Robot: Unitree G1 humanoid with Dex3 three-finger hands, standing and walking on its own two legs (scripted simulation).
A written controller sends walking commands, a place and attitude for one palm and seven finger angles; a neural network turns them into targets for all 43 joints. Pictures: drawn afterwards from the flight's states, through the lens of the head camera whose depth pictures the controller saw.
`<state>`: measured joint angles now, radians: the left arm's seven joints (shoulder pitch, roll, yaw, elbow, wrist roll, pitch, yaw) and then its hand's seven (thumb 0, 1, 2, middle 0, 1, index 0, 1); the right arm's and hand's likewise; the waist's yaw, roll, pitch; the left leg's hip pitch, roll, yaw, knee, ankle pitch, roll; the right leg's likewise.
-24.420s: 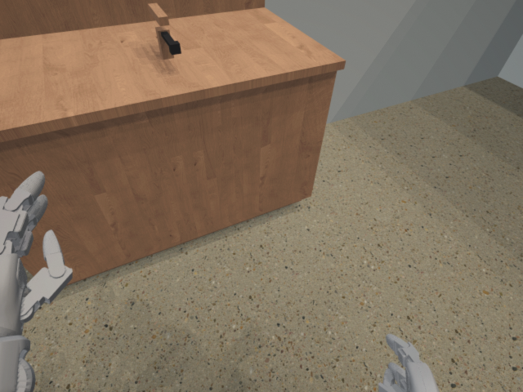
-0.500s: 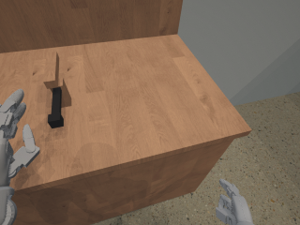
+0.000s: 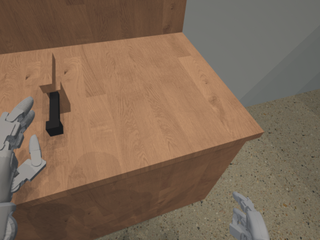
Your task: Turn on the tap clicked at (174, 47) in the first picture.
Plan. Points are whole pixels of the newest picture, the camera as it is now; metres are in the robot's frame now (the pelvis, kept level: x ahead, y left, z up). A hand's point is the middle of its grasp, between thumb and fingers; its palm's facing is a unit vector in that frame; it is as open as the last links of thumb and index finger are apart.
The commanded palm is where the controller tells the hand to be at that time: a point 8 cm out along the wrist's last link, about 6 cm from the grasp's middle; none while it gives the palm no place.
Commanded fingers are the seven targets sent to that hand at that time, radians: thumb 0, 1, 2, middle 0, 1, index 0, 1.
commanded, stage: come to a stop and stand still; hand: left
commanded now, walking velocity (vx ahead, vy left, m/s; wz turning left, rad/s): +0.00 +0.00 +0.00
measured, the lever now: (54, 127) +0.33 +0.28 +0.10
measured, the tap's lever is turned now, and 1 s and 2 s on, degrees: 0 0 0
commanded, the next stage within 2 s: look again from close up in 0.28 s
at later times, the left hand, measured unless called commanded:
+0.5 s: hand (26, 157) +0.22 +0.26 +0.15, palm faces +0.39 -0.85 -0.35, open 7.4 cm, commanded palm +0.16 +0.29 +0.18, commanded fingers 0.00 0.90 0.90 -0.20 -0.30 -0.20 -0.30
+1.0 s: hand (29, 156) +0.22 +0.26 +0.16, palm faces +0.40 -0.84 -0.36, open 7.4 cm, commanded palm +0.16 +0.28 +0.18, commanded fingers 0.00 0.90 0.90 -0.20 -0.30 -0.20 -0.30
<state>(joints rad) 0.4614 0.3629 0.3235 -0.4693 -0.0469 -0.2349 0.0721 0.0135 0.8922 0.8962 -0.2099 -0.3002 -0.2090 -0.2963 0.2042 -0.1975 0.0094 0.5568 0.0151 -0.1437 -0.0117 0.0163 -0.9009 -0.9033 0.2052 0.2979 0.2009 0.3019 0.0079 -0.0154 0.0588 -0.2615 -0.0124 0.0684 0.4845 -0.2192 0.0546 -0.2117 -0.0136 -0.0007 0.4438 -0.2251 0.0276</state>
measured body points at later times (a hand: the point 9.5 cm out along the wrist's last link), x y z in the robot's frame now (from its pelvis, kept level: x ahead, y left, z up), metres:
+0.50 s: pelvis +0.01 +0.01 +0.00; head +0.03 +0.04 +0.45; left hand +0.20 +0.31 +0.17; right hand +0.21 -0.20 -0.06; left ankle +0.03 +0.08 -0.74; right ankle +0.01 -0.14 -0.74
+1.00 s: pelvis +0.01 +0.00 +0.00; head +0.04 +0.02 +0.45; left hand +0.20 +0.30 +0.18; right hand +0.19 -0.21 -0.07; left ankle +0.03 +0.08 -0.74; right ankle +0.01 -0.14 -0.74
